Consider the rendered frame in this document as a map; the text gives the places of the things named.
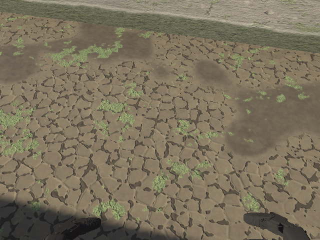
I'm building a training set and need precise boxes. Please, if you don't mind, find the right robot hand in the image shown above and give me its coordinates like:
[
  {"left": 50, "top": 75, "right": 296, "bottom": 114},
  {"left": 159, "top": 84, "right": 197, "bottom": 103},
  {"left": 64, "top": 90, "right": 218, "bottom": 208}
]
[{"left": 243, "top": 212, "right": 310, "bottom": 240}]

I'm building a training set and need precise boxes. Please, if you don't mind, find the left robot hand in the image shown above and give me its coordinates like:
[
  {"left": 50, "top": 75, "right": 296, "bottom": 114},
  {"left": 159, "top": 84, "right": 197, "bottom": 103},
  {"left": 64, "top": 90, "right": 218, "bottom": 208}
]
[{"left": 43, "top": 217, "right": 101, "bottom": 240}]

